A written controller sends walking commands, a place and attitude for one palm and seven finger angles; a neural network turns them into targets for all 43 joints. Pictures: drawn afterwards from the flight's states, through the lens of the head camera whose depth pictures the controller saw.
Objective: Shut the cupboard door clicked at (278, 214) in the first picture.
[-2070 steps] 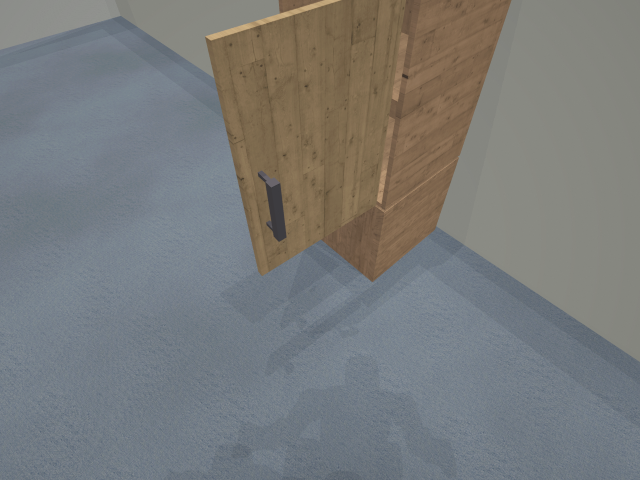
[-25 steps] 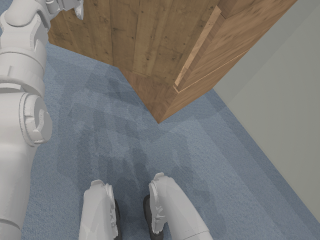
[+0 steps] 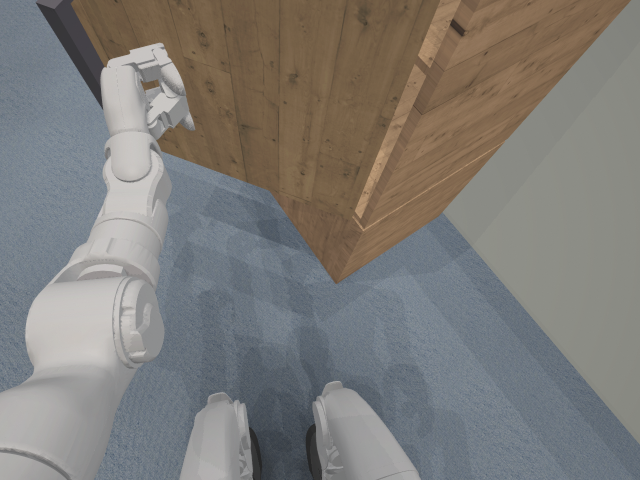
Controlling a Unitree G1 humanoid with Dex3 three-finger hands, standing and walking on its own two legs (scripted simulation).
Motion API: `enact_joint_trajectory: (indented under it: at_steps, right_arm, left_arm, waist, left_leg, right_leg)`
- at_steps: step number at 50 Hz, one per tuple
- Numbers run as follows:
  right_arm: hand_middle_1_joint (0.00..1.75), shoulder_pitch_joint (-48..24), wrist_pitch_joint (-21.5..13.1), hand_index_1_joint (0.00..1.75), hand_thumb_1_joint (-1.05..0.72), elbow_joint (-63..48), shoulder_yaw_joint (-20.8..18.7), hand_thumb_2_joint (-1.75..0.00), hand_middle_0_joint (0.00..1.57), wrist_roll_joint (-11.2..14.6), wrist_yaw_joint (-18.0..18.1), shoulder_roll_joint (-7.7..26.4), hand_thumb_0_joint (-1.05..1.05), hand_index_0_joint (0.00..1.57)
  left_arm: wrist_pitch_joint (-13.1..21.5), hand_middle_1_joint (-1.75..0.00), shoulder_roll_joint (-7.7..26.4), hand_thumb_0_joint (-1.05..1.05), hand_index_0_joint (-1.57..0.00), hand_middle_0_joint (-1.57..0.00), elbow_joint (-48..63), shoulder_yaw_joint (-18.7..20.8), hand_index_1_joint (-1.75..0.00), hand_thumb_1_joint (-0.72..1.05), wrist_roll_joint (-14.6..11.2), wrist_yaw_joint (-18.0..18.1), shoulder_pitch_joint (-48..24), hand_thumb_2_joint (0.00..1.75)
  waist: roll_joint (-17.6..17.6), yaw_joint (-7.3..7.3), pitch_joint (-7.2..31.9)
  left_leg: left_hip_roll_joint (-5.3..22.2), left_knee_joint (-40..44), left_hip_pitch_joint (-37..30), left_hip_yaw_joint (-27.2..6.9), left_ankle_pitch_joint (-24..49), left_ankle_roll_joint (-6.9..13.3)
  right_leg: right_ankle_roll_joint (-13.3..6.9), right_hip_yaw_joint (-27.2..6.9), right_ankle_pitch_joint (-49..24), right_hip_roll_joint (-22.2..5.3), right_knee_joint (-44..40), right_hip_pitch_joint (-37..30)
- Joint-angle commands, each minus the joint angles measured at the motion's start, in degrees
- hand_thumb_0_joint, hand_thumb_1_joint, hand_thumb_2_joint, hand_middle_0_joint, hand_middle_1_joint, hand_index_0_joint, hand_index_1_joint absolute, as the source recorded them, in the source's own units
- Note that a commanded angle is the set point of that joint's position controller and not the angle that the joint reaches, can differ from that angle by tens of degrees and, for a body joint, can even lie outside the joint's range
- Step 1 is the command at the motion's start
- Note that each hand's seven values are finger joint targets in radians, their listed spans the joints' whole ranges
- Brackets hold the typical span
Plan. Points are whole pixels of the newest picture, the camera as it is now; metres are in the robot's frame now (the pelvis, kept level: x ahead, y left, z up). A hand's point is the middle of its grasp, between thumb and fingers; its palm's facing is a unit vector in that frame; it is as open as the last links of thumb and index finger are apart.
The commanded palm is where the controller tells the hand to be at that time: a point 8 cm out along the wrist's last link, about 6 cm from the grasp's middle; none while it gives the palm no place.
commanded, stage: pull the fist back off the door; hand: left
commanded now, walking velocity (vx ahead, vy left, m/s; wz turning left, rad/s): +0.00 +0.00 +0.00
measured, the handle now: (96, 52) +0.65 +0.19 +0.04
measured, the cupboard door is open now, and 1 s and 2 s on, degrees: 35 35 35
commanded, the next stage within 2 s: draw the hand back to the body in 0.32 s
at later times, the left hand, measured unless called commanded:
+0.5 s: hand (194, 141) +0.51 +0.08 +0.05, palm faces +0.04 -1.00 -0.06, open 3.1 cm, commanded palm +0.45 +0.13 +0.06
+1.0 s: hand (37, 245) +0.35 +0.17 +0.16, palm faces +0.02 -1.00 -0.08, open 3.1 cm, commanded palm +0.31 +0.22 +0.18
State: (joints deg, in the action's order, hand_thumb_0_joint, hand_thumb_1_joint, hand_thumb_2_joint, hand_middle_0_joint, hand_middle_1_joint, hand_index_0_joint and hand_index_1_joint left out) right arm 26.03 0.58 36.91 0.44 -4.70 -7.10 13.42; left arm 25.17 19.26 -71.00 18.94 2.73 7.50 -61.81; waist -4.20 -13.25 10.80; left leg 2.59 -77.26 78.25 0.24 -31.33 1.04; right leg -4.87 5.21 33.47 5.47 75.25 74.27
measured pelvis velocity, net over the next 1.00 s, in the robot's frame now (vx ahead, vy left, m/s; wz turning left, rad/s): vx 0.01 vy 0.02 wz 0.03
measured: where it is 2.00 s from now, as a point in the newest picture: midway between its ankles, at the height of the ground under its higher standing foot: outside the picture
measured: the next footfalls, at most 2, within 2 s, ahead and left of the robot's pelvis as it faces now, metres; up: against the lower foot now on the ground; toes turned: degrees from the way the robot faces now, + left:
none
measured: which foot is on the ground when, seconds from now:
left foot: down 0.00-1.00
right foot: down 0.00-1.00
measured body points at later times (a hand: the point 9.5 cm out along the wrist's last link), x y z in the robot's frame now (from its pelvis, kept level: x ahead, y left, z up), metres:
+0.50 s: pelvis -0.01 +0.00 +0.00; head +0.14 +0.01 +0.42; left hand +0.50 +0.13 +0.05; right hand +0.06 -0.25 -0.13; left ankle +0.03 +0.11 -0.60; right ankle +0.00 -0.07 -0.60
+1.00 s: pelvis +0.01 +0.02 +0.09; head +0.04 +0.03 +0.54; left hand +0.34 +0.22 +0.16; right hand +0.16 -0.24 +0.01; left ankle +0.03 +0.11 -0.60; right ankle +0.00 -0.07 -0.60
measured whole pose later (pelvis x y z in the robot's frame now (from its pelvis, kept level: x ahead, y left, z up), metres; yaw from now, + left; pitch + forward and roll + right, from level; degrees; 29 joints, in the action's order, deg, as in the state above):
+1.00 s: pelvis +0.01 +0.02 +0.09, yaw +2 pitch +10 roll -1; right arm 14.3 3.9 30.4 -1.2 3.1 0.4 15.6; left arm 18.7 12.1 -23.5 1.7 -7.0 -0.3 -9.1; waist -1.0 -2.7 7.6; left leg -0.2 -51.9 38.7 2.2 -23.8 2.7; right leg -2.5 1.8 25.8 3.5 50.3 35.0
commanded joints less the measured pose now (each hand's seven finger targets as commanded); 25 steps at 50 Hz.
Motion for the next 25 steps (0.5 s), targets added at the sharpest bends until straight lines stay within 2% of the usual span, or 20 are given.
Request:
enact_joint_trajectory:
  at_steps: [1,2,4,5,6,8,9,10,12,14,16,18,20,22,23,24,25]
  right_arm:
    - [0.3,9.93,0.68,0.3,-0.9,-1.61,-4.28,-0.9,0.2,0.59,0.15,9.23,0.0,0.2]
    - [0.3,9.27,1.0,0.3,-0.9,-1.76,-4.6,-0.9,0.2,0.85,0.07,9.24,0.0,0.2]
    - [0.3,8.26,1.57,0.3,-0.9,-1.96,-5.03,-0.9,0.2,1.34,0.3,9.39,0.0,0.2]
    - [0.3,8.04,1.69,0.3,-0.9,-1.92,-5.25,-0.9,0.2,1.45,0.5,9.39,0.0,0.2]
    - [0.3,7.22,1.82,0.3,-0.9,-1.95,-5.51,-0.9,0.2,1.62,0.62,9.42,0.0,0.2]
    - [0.3,5.71,1.92,0.3,-0.9,-2.01,-5.67,-0.9,0.2,1.79,0.98,9.44,0.0,0.2]
    - [0.3,5.15,1.87,0.3,-0.9,-1.8,-5.84,-0.9,0.2,1.67,1.25,9.45,0.0,0.2]
    - [0.3,4.95,1.65,0.3,-0.9,-1.75,-5.97,-0.9,0.2,1.63,1.38,9.27,0.0,0.2]
    - [0.3,3.87,1.42,0.3,-0.9,-1.14,-6.19,-0.9,0.2,1.38,1.44,9.15,0.0,0.2]
    - [0.3,2.92,1.68,0.3,-0.9,-0.35,-6.01,-0.9,0.2,1.24,1.64,9.07,0.0,0.2]
    - [0.3,2.51,2.24,0.3,-0.9,0.24,-5.58,-0.9,0.2,1.01,1.9,9.02,0.0,0.2]
    - [0.3,1.75,2.97,0.3,-0.9,-0.04,-5.26,-0.9,0.2,0.94,1.8,9.07,0.0,0.2]
    - [0.3,1.52,3.48,0.3,-0.9,-0.8,-4.97,-0.9,0.2,1.0,1.89,9.39,0.0,0.2]
    - [0.3,0.57,3.75,0.3,-0.9,-1.85,-4.63,-0.9,0.2,1.26,1.91,9.25,0.0,0.2]
    - [0.3,0.46,3.91,0.3,-0.9,-3.07,-4.66,-0.9,0.2,1.5,1.93,9.38,0.0,0.2]
    - [0.3,-0.04,4.01,0.3,-0.9,-4.56,-4.49,-0.9,0.2,1.92,1.94,9.24,0.0,0.2]
    - [0.3,0.18,3.99,0.3,-0.9,-5.57,-4.56,-0.9,0.2,2.06,2.16,9.42,0.0,0.2]
  left_arm:
    - [6.73,-1.5,3.77,0.0,-1.3,-1.3,11.53,-4.02,-1.5,0.9,-0.11,-1.34,-13.99,0.9]
    - [6.75,-1.5,0.77,0.0,-1.3,-1.3,12.55,-6.37,-1.5,0.9,-0.76,-2.05,-13.33,0.9]
    - [6.5,-1.5,-1.69,0.0,-1.3,-1.3,14.02,-7.97,-1.5,0.9,-2.32,-2.88,-12.93,0.9]
    - [6.98,-1.5,-3.35,0.0,-1.3,-1.3,16.53,-9.59,-1.5,0.9,-2.99,-3.05,-14.98,0.9]
    - [7.43,-1.5,-3.81,0.0,-1.3,-1.3,18.75,-9.4,-1.5,0.9,-3.9,-2.92,-15.34,0.9]
    - [8.88,-1.5,-3.4,0.0,-1.3,-1.3,22.98,-9.26,-1.5,0.9,-4.91,-2.31,-16.93,0.9]
    - [10.12,-1.5,-2.77,0.0,-1.3,-1.3,25.29,-9.2,-1.5,0.9,-4.8,-1.74,-18.34,0.9]
    - [11.43,-1.5,-4.27,0.0,-1.3,-1.3,28.18,-10.98,-1.5,0.9,-4.52,-1.15,-19.73,0.9]
    - [13.36,-1.5,-3.99,0.0,-1.3,-1.3,29.16,-10.72,-1.5,0.9,-3.61,0.26,-18.17,0.9]
    - [13.88,-1.5,-3.15,0.0,-1.3,-1.3,25.74,-10.78,-1.5,0.9,-1.9,1.66,-18.42,0.9]
    - [13.04,-1.5,-2.25,0.0,-1.3,-1.3,19.94,-10.8,-1.5,0.9,0.42,2.88,-18.92,0.9]
    - [11.25,-1.5,-2.38,0.0,-1.3,-1.3,14.71,-10.2,-1.5,0.9,1.43,3.85,-16.37,0.9]
    - [9.41,-1.5,-2.24,0.0,-1.3,-1.3,11.11,-9.09,-1.5,0.9,0.86,4.02,-14.76,0.9]
    - [8.16,-1.5,-1.19,0.0,-1.3,-1.3,10.28,-6.96,-1.5,0.9,-0.69,3.61,-13.09,0.9]
    - [8.14,-1.5,1.1,0.0,-1.3,-1.3,13.7,-4.45,-1.5,0.9,-1.69,3.07,-10.37,0.9]
    - [8.03,-1.5,1.64,0.0,-1.3,-1.3,17.01,-3.79,-1.5,0.9,-2.88,2.19,-7.63,0.9]
    - [8.65,-1.5,4.09,0.0,-1.3,-1.3,21.08,-1.86,-1.5,0.9,-3.64,1.56,-5.82,0.9]
  waist:
    - [-1.02,0.73,28.97]
    - [-1.15,0.39,29.09]
    - [0.17,-0.03,28.72]
    - [-1.05,-0.35,29.44]
    - [-2.69,0.14,30.86]
    - [-2.51,0.48,32.75]
    - [-3.25,0.59,34.01]
    - [-3.93,0.24,34.97]
    - [-4.3,0.98,36.65]
    - [-1.98,0.03,33.6]
    - [-1.33,-0.73,29.83]
    - [0.03,-0.4,27.94]
    - [1.05,0.15,28.17]
    - [1.0,1.62,30.01]
    - [0.65,4.02,33.23]
    - [0.69,5.77,35.49]
    - [0.56,7.16,39.26]
  left_leg:
    - [-2.07,4.38,-18.16,-2.08,21.63,1.17]
    - [-2.22,4.53,-19.78,-2.01,21.72,1.17]
    - [-2.41,4.81,-20.76,-2.08,20.74,1.23]
    - [-2.46,4.99,-23.49,-2.21,21.76,1.35]
    - [-2.51,5.2,-26.01,-2.43,22.61,1.13]
    - [-2.59,5.09,-27.82,-2.55,22.83,1.13]
    - [-2.63,5.01,-28.98,-2.78,23.47,1.14]
    - [-2.48,4.86,-31.32,-3.16,25.1,1.23]
    - [-2.49,4.61,-33.3,-3.35,26.49,1.07]
    - [-2.48,3.91,-30.53,-3.13,24.41,1.27]
    - [-2.51,3.57,-27.51,-3.15,21.99,1.32]
    - [-2.64,3.93,-25.21,-2.93,19.86,1.31]
    - [-2.76,4.61,-24.34,-2.81,19.38,1.35]
    - [-2.87,4.98,-23.21,-2.49,19.27,1.12]
    - [-2.88,5.95,-24.67,-2.26,20.43,0.91]
    - [-3.11,7.43,-25.87,-1.89,21.1,0.8]
    - [-3.01,8.63,-28.67,-2.05,23.8,0.78]
  right_leg:
    - [4.59,-8.3,-33.85,-2.91,-10.22,-23.65]
    - [4.7,-8.21,-33.52,-2.97,-10.62,-22.92]
    - [5.03,-8.51,-32.57,-3.16,-11.46,-22.99]
    - [4.78,-7.93,-32.62,-3.04,-11.17,-21.44]
    - [4.57,-7.39,-32.0,-3.07,-11.2,-21.01]
    - [4.49,-7.42,-31.57,-3.13,-11.27,-21.53]
    - [4.44,-7.45,-31.78,-3.18,-10.94,-21.49]
    - [4.33,-6.97,-32.57,-3.09,-10.14,-19.92]
    - [4.34,-6.69,-32.9,-3.13,-9.65,-19.61]
    - [4.75,-7.02,-31.67,-3.23,-9.8,-18.71]
    - [4.99,-6.97,-29.51,-3.38,-9.55,-16.68]
    - [5.08,-6.92,-27.5,-3.3,-9.89,-16.54]
    - [5.06,-7.01,-27.0,-3.23,-10.03,-17.4]
    - [4.87,-7.08,-27.15,-3.2,-10.02,-19.94]
    - [4.59,-7.22,-28.35,-3.22,-10.06,-23.08]
    - [4.43,-7.54,-29.73,-3.2,-10.75,-26.9]
    - [4.29,-7.64,-33.04,-3.19,-10.59,-30.09]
